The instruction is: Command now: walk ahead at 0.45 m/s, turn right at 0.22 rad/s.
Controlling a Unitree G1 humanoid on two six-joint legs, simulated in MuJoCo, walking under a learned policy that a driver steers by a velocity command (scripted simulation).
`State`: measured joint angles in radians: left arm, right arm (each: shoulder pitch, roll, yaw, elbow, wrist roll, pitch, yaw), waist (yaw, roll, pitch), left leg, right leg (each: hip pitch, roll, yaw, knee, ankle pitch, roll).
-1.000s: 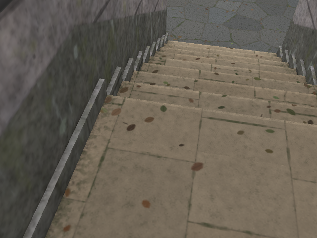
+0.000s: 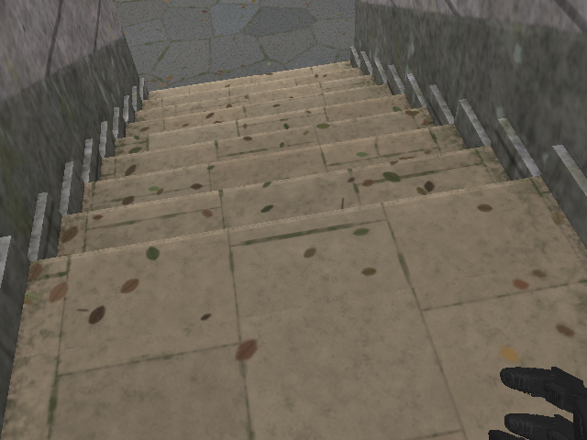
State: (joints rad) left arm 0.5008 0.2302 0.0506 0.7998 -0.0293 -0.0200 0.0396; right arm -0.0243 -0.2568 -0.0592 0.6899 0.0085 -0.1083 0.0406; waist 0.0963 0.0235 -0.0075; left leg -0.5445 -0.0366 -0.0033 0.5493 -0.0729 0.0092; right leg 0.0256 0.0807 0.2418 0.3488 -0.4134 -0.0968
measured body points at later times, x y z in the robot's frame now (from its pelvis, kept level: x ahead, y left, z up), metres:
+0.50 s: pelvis +0.29 -0.02 +0.00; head +0.33 -0.02 +0.44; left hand +0.55 +0.19 -0.07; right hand +0.23 -0.28 -0.14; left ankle +0.13 +0.11 -0.73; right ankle +0.44 -0.14 -0.72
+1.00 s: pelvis +0.55 -0.01 +0.00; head +0.58 +0.01 +0.45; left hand +0.50 +0.28 -0.13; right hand +0.81 -0.18 -0.09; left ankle +0.68 +0.15 -0.71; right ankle +0.44 -0.14 -0.73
